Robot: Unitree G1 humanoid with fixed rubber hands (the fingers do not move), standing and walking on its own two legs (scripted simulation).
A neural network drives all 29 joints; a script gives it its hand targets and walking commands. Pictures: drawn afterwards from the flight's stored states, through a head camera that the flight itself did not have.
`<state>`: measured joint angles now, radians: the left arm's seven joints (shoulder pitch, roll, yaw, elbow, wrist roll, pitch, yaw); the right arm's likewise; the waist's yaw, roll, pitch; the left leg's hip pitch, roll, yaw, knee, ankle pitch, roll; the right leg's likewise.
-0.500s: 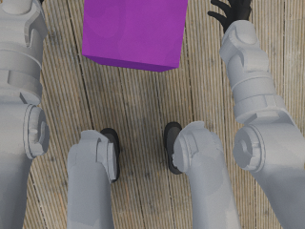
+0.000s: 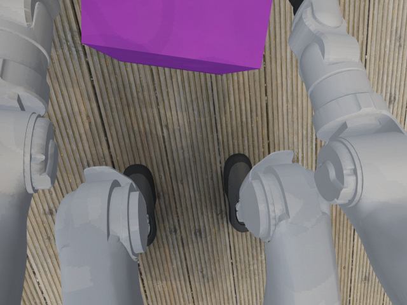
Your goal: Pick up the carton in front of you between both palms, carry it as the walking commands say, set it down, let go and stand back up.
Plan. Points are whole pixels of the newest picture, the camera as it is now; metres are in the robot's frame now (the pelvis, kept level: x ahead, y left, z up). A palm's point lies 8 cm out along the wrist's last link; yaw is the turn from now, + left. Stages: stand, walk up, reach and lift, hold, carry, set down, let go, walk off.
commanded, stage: reach and lift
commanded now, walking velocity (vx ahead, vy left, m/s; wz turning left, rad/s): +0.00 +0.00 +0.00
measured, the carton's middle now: out of the picture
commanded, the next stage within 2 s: none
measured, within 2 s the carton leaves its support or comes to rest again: leaves its support in 0.60 s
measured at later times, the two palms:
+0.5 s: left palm out of the picture +0.58 +0.17 -0.17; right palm out of the picture +0.54 -0.13 -0.16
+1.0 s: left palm out of the picture +0.52 +0.18 +0.00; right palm out of the picture +0.51 -0.12 -0.01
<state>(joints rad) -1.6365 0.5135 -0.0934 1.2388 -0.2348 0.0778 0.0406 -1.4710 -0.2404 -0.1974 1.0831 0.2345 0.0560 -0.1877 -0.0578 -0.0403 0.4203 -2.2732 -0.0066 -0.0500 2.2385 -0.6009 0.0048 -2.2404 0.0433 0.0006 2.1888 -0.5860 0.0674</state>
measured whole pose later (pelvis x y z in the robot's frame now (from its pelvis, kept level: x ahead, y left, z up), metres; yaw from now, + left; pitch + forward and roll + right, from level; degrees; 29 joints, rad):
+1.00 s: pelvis -0.01 -0.01 +0.07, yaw +4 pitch +42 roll -3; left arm -1.29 0.17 0.35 0.93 0.19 0.36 0.01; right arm -1.16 0.03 -0.58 0.72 -0.18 0.35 -0.12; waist -0.03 -0.01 -0.04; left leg -2.19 -0.06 -0.07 1.97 -0.51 -0.03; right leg -2.15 0.05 0.03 1.95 -0.53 0.07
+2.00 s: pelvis +0.06 -0.01 +0.31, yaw +5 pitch +24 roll +0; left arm -0.57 -0.10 0.37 0.58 0.24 0.39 0.01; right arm -0.54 0.15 -0.42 0.53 -0.22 0.38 -0.04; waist -0.01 -0.02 -0.20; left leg -1.12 -0.03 -0.05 1.10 -0.41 -0.01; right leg -1.11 0.03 0.07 1.10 -0.42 0.03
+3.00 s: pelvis +0.08 -0.01 +0.41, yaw +5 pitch -5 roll +0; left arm -0.32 -0.17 0.29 0.34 0.31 0.63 -0.02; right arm -0.33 0.17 -0.31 0.35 -0.30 0.62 0.02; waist 0.00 -0.01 0.04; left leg -0.15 -0.01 -0.06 0.43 -0.20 -0.01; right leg -0.14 0.02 0.07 0.43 -0.21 0.01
